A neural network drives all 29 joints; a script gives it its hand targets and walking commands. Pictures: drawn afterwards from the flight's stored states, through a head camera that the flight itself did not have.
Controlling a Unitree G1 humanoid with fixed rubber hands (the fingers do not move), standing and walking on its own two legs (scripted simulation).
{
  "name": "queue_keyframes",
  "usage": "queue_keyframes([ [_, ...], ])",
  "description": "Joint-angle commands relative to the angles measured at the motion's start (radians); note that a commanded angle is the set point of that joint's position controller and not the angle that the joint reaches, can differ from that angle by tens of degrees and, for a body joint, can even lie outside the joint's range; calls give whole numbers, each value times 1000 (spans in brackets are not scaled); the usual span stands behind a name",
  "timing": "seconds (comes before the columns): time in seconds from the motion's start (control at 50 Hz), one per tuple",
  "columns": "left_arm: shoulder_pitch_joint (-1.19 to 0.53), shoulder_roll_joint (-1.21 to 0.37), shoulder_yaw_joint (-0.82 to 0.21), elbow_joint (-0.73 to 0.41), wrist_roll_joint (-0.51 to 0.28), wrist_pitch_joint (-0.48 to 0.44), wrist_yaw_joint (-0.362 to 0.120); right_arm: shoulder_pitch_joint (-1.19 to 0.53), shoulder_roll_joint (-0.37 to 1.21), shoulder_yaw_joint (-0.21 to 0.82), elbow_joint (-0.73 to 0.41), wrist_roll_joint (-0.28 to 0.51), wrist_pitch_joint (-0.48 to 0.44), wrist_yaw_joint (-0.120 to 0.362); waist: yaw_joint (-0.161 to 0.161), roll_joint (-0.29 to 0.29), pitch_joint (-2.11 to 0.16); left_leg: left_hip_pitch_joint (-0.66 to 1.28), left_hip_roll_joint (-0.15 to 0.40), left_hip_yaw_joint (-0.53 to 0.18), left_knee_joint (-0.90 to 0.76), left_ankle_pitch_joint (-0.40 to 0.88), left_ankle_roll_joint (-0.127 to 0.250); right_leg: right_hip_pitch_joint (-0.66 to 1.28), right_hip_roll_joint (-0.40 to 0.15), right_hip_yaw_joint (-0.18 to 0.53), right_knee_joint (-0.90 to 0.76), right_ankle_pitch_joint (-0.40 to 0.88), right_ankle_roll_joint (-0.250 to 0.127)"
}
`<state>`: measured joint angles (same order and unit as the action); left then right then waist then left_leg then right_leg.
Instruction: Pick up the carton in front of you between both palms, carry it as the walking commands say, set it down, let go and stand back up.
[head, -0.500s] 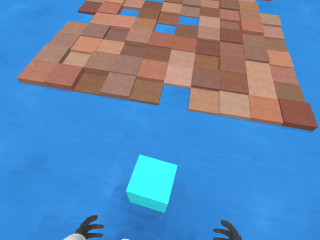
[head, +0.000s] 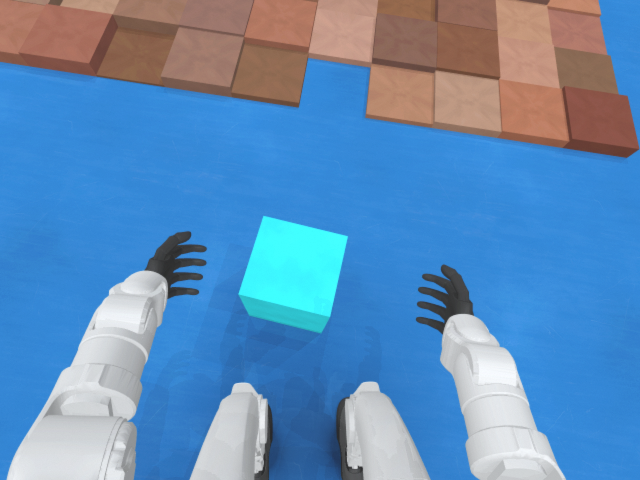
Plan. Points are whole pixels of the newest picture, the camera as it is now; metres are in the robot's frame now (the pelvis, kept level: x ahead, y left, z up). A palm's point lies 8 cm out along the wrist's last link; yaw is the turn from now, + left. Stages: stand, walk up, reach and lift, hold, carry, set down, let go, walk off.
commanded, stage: reach and lift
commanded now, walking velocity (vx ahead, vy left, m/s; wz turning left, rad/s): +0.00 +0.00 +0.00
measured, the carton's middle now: (294, 279) +0.51 +0.01 -0.56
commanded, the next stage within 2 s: none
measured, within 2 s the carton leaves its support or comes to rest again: neither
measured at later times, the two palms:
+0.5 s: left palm (181, 171) +0.56 +0.20 -0.12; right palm (424, 226) +0.47 -0.19 -0.12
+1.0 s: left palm (208, 235) +0.54 +0.19 -0.33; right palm (390, 268) +0.47 -0.18 -0.33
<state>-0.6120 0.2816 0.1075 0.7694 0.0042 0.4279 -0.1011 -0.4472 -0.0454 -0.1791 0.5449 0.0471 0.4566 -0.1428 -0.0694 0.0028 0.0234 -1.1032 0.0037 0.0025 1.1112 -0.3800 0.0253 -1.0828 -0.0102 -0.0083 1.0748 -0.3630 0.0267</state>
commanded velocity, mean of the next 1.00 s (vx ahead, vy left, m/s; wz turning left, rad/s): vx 0.00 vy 0.00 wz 0.00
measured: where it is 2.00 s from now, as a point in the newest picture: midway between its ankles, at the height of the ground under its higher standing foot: (305, 460)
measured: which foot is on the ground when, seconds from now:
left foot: down 0.00-1.00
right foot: down 0.00-1.00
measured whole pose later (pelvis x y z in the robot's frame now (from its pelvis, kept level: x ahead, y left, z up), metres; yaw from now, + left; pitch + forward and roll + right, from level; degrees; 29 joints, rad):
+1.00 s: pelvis -0.02 -0.01 -0.17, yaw -3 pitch +49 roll -6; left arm -1.39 0.50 0.12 1.13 -0.01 0.11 -0.06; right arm -1.13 -0.04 -0.39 0.76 0.04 0.12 -0.20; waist -0.08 -0.02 0.06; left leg -2.07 0.00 -0.05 1.70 -0.49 0.01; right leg -2.03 0.02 -0.03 1.64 -0.48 0.04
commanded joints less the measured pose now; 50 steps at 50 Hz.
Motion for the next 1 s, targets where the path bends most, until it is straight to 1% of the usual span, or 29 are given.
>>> queue_keyframes([
  [0.0, -334, 129, 41, -8, 17, -34, 1, -254, -38, -66, -40, -21, -36, -34, -7, 70, -513, 296, -34, -21, -169, -15, -16, 137, 51, -52, -128, -16, 15],
  [0.08, -526, 167, 53, 77, 22, -84, 4, -405, -39, -124, 8, -34, -96, -64, -21, 94, -605, 298, -39, -28, -155, 12, -23, 86, 58, -70, -105, 1, 27],
  [0.14, -648, 193, 51, 131, 17, -121, 6, -501, -50, -152, 29, -37, -139, -76, -38, 106, -685, 303, -43, -36, -144, 42, -27, 53, 62, -81, -91, 24, 31],
  [0.2, -755, 218, 48, 174, 12, -155, 6, -585, -59, -169, 40, -35, -177, -80, -53, 115, -764, 299, -47, -42, -131, 80, -29, 30, 66, -86, -79, 56, 33],
  [0.28, -880, 254, 50, 218, 17, -198, 3, -677, -65, -188, 46, -32, -217, -75, -58, 129, -860, 293, -53, -47, -112, 163, -31, 0, 73, -84, -65, 118, 33],
  [0.36, -972, 280, 65, 243, 39, -232, -7, -735, -65, -213, 40, -40, -246, -63, -56, 146, -942, 321, -59, -51, -85, 298, -30, -44, 82, -82, -56, 205, 37],
  [0.4, -993, 283, 78, 244, 59, -243, -14, -737, -60, -228, 31, -52, -257, -54, -54, 157, -995, 361, -60, -53, -70, 393, -30, -62, 88, -83, -55, 262, 39],
  [0.48, -979, 260, 109, 216, 102, -259, -23, -689, -45, -258, -1, -83, -281, -30, -48, 185, -1099, 479, -53, -70, -38, 649, -28, -116, 101, -82, -64, 394, 45],
  [0.52, -960, 234, 130, 210, 122, -269, -26, -668, -32, -277, -5, -104, -296, -17, -45, 189, -1081, 480, -45, -82, -25, 730, -27, -175, 102, -79, -66, 427, 49],
  [0.56, -939, 206, 153, 213, 140, -281, -29, -659, -15, -295, 0, -128, -313, -6, -39, 181, -1035, 434, -38, -91, -11, 767, -25, -237, 100, -75, -56, 441, 54],
  [0.6, -917, 184, 175, 222, 154, -295, -28, -659, 0, -311, 12, -148, -331, 1, -32, 164, -994, 362, -34, -98, 11, 769, -25, -293, 98, -73, -32, 440, 61],
  [0.64, -897, 171, 192, 235, 163, -306, -23, -664, 9, -323, 31, -163, -345, 6, -26, 143, -970, 280, -33, -101, 44, 740, -25, -347, 98, -74, 9, 422, 67],
  [0.7, -873, 173, 208, 259, 173, -318, -12, -668, 17, -329, 68, -171, -357, 7, -15, 122, -949, 133, -39, -91, 115, 658, -26, -413, 100, -76, 96, 387, 74],
  [0.76, -871, 190, 198, 276, 157, -330, 2, -681, 15, -326, 99, -161, -363, 0, -9, 108, -946, -31, -48, -76, 206, 565, -26, -445, 99, -73, 203, 366, 78],
  [0.84, -951, 251, 130, 258, 87, -346, 21, -738, -15, -289, 106, -111, -369, -26, -11, 112, -1018, -173, -53, -54, 344, 472, -26, -427, 98, -62, 346, 354, 78],
  [0.92, -1070, 327, 27, 230, -8, -346, 39, -832, -71, -218, 99, -20, -365, -60, -20, 143, -1128, -231, -45, -33, 486, 373, -28, -404, 97, -66, 483, 314, 68],
  [0.98, -1150, 367, -43, 244, -70, -333, 47, -913, -108, -167, 117, 43, -350, -79, -26, 173, -1152, -258, -35, -23, 569, 280, -26, -434, 93, -78, 567, 243, 60],
])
